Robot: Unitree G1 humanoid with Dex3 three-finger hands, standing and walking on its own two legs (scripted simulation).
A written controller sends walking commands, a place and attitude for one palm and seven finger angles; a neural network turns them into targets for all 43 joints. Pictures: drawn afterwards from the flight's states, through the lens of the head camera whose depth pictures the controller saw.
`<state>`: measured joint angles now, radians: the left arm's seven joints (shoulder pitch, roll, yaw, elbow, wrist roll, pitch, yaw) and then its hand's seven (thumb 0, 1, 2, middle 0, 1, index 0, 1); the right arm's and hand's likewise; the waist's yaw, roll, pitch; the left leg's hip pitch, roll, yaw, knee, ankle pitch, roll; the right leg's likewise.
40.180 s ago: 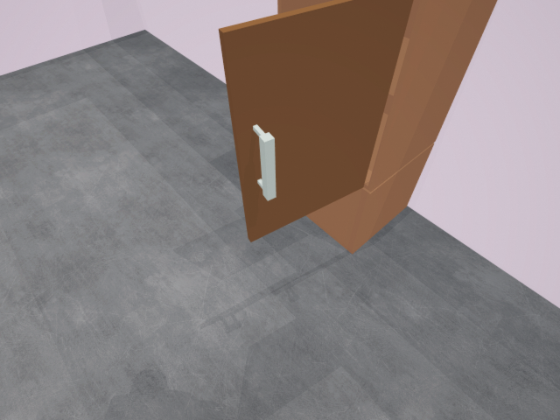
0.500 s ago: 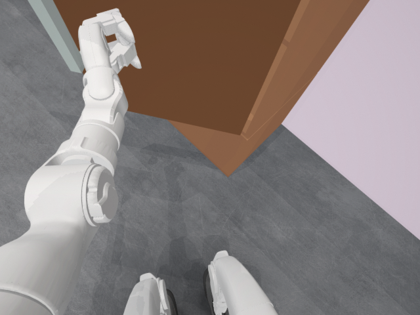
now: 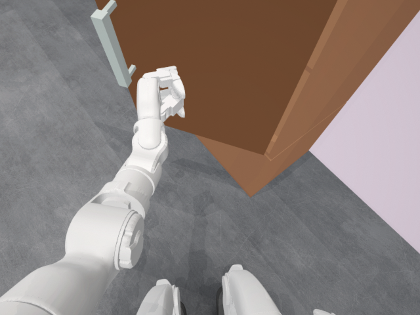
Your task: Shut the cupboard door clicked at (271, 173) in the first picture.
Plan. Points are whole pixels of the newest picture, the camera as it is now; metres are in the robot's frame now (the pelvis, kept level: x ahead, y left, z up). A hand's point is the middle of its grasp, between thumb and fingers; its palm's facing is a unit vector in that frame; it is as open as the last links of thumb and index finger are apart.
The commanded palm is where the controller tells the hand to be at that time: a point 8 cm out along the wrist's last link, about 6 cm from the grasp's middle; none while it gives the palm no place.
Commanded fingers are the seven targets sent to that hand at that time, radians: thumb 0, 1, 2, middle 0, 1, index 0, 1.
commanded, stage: draw the hand back to the body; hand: left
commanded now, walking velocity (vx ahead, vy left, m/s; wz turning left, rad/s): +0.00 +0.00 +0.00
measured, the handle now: (118, 47) +0.66 +0.12 +0.06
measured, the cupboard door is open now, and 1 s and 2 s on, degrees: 33 33 33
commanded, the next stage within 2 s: step back with the hand held close in 1.58 s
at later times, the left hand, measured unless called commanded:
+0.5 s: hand (113, 131) +0.38 +0.09 +0.15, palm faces -0.04 -1.00 -0.04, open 3.1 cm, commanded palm +0.34 +0.16 +0.15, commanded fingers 0.00 0.90 0.90 -1.13 -1.32 -1.13 -1.32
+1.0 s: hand out of the picture +0.26 +0.23 +0.21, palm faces +0.27 -0.92 -0.30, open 4.6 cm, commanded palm +0.21 +0.29 +0.24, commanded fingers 0.00 0.90 0.90 -0.45 -0.57 -0.45 -0.57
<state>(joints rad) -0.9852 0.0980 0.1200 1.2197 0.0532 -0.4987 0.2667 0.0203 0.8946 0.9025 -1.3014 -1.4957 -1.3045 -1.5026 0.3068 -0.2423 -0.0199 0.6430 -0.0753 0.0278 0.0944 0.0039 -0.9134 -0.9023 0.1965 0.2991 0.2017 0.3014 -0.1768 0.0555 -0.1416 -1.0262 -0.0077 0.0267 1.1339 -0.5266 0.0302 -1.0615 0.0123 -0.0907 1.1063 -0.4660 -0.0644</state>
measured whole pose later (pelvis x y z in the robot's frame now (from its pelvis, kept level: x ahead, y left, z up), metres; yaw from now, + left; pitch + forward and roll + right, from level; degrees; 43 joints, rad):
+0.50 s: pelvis +0.01 +0.00 +0.06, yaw -1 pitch +9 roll +0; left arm -0.34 0.14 0.03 0.53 -0.12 -0.37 0.01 0.02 0.90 0.90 -1.29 -1.48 -1.29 -1.49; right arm 0.31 -0.28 -0.02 0.58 0.03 0.01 -0.01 0.01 -0.91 -0.90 0.20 0.30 0.20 0.30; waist -0.05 0.03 -0.10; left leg -0.55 0.00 0.03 0.80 -0.41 0.02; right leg -0.59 0.03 -0.07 0.77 -0.35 -0.06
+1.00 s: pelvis +0.03 +0.03 +0.09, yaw +1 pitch -3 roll -1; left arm 0.29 0.28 0.12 -0.21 -0.07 -0.05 0.07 0.02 0.89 0.90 -0.71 -0.85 -0.71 -0.86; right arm 0.17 -0.21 0.07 0.55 0.02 0.02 -0.07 0.01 -0.91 -0.90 0.20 0.30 0.21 0.30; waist 0.05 0.09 0.00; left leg -0.09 -0.05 0.02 0.42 -0.28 0.06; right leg -0.12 0.00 -0.07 0.41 -0.24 -0.02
